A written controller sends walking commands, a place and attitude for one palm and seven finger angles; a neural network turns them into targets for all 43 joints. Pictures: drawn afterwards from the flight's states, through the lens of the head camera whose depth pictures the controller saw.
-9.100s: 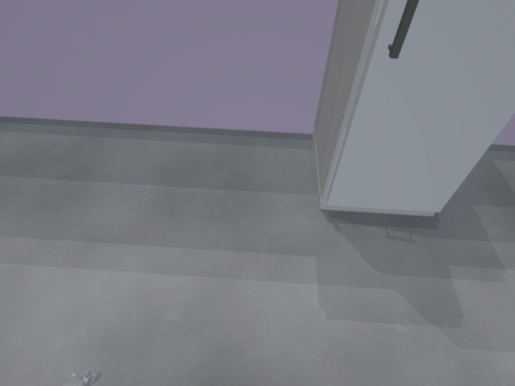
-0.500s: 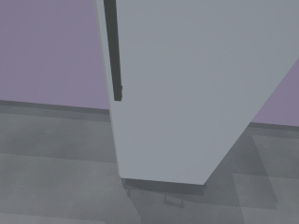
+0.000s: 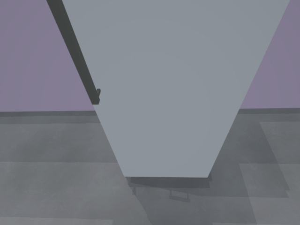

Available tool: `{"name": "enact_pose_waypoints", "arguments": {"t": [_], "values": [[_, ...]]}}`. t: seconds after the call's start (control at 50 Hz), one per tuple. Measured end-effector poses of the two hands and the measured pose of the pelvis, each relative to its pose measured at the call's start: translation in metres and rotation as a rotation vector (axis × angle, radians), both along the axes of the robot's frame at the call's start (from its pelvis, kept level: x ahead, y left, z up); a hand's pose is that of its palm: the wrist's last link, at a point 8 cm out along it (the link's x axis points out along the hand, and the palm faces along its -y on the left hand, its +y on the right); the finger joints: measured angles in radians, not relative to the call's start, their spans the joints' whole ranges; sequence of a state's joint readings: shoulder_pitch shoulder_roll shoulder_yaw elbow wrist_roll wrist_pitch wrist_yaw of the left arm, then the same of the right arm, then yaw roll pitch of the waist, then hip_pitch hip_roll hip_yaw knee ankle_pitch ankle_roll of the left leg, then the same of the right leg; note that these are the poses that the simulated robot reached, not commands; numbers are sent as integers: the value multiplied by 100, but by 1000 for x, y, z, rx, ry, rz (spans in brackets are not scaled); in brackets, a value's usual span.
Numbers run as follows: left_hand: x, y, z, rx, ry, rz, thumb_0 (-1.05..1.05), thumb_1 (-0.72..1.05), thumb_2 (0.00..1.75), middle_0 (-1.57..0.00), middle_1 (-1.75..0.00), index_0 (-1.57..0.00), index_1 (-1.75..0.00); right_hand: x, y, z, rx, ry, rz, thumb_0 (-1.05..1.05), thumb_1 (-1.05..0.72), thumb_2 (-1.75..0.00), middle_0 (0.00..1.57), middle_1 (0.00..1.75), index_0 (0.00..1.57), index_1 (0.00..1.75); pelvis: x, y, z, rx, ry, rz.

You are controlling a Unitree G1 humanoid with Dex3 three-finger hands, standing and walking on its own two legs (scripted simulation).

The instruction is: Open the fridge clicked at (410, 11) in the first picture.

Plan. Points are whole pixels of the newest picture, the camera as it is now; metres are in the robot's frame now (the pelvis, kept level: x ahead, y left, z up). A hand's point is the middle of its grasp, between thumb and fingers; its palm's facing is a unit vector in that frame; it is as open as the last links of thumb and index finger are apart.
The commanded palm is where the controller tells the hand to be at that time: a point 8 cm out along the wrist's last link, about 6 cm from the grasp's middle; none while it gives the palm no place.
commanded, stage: come to a stop and stand still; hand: left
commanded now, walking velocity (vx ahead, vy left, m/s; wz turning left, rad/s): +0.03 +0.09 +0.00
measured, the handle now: (76, 44) +0.47 +0.21 +0.26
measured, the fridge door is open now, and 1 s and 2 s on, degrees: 0 0 0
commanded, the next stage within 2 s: look again from close up in 0.92 s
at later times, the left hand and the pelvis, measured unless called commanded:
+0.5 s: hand out of the picture -0.06 +0.20 -0.17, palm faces +0.08 -0.98 -0.20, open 7.4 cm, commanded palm none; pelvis -0.04 +0.03 +0.00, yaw +0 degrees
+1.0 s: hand out of the picture -0.02 +0.21 -0.18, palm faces +0.02 -0.98 -0.22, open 7.3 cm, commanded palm none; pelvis -0.03 +0.04 -0.01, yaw +0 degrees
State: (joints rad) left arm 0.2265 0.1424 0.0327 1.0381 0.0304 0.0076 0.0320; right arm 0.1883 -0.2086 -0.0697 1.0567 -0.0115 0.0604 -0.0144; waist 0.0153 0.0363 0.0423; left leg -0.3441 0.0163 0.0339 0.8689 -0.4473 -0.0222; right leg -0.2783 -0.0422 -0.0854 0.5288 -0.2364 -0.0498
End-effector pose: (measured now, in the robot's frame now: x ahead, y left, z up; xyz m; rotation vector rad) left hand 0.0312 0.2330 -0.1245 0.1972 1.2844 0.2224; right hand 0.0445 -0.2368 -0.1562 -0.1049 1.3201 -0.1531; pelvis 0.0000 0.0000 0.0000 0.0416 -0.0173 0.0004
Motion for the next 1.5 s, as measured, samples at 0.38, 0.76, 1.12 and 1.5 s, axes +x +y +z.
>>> {"name": "enact_pose_waypoints", "arguments": {"t": [0.38, 0.76, 1.12, 1.5], "values": [[-68, 22, -18, -63, 60, 53, 1, 91, 90, -20, -30, -20, -30, -90, 50, 10, 9, 88, 26, 0, -91, -90, 20, 30, 20, 29, -40, 23, 1, -25, -11, 9], [-105, -2, -21, -124, 203, 47, 1, 91, 90, -20, -30, -20, -30, -125, 72, 9, 38, 177, -37, 0, -91, -90, 20, 30, 20, 29, -33, 31, 2, -29, 7, -13], [-34, 46, -11, -11, -24, -23, 1, 91, 90, -20, -30, -20, -30, -61, 54, 4, -5, -45, 13, 1, -92, -90, 20, 30, 20, 29, -28, 40, -4, -26, -27, 0], [-27, 50, -4, -1, -36, -38, 1, 91, 90, -20, -30, -20, -30, -62, 21, 15, -64, -9, 56, 0, -91, -90, 20, 30, 20, 29, -34, 32, 1, -25, -35, 13]]}}
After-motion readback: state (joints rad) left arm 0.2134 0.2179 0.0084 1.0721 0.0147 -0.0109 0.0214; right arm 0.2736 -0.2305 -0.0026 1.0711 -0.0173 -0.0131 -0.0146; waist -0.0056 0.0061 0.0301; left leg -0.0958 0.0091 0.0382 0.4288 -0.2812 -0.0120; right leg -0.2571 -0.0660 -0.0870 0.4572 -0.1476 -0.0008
